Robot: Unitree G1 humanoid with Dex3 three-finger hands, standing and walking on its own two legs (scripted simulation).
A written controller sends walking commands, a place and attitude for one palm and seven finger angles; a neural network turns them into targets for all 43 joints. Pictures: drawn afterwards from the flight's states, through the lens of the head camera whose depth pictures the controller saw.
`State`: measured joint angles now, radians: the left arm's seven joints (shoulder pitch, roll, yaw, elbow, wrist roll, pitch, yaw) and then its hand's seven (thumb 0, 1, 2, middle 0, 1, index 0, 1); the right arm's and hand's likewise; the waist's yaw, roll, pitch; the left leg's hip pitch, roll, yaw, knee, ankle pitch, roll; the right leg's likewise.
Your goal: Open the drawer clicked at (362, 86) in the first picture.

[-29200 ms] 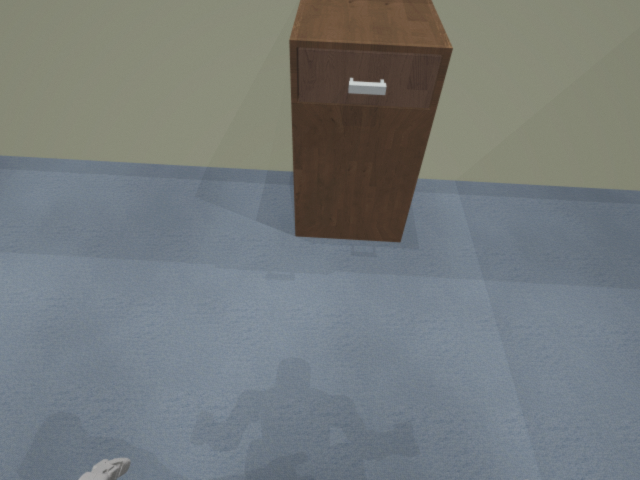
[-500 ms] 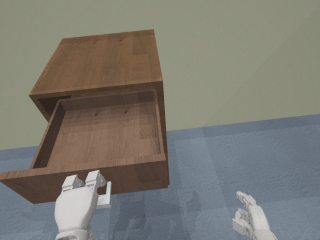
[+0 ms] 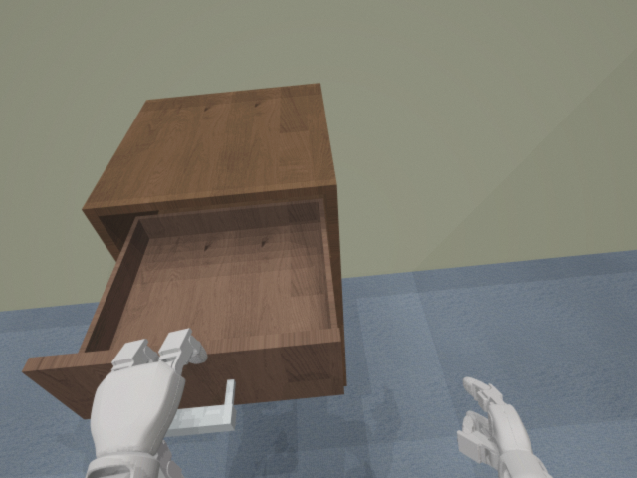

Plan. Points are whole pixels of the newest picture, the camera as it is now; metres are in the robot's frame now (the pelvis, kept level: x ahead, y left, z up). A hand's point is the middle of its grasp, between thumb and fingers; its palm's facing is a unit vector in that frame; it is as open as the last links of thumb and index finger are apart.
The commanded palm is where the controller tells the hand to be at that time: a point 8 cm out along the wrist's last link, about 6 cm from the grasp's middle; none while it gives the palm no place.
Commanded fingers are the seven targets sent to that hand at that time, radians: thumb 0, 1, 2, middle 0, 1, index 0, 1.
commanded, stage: lift the hand off the handle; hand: left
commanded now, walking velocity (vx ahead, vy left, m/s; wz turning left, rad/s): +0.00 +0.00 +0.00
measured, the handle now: (195, 405) +0.21 +0.22 -0.04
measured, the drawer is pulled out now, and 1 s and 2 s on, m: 0.30 0.30 0.30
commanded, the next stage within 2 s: draw the hand back to the body in 0.44 s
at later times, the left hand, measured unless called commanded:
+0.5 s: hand (152, 374) +0.19 +0.21 +0.10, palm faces +0.11 -0.20 -0.97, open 13.9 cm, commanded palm +0.15 +0.21 +0.16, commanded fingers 0.00 -0.50 0.30 -0.30 -1.20 -0.30 -1.20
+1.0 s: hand (124, 382) +0.17 +0.24 +0.11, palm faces +0.09 -0.15 -0.98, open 13.8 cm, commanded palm +0.14 +0.24 +0.17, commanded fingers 0.00 -0.50 0.30 -0.30 -1.20 -0.30 -1.20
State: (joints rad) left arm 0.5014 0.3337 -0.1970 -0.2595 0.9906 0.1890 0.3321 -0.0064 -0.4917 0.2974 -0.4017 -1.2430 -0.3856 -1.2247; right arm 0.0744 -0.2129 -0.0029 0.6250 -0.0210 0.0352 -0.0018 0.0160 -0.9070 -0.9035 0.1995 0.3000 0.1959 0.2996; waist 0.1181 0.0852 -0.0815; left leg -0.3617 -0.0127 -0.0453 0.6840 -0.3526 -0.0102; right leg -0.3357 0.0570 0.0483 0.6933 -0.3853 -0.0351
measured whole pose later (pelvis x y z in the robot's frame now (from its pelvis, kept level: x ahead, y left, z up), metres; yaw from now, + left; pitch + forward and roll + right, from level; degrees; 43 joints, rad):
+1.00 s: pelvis -0.01 +0.00 +0.02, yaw +0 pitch -3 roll +0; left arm 0.44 0.42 -0.09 -0.40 0.92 0.23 0.11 -0.01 -0.49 0.30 -0.32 -1.20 -0.32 -1.20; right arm 0.05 -0.24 0.03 0.65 0.00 0.07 0.01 0.02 -0.91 -0.90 0.20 0.30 0.20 0.30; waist 0.13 0.11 -0.02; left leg -0.17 -0.01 -0.05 0.46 -0.24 -0.01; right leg -0.13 0.05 0.05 0.46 -0.26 -0.03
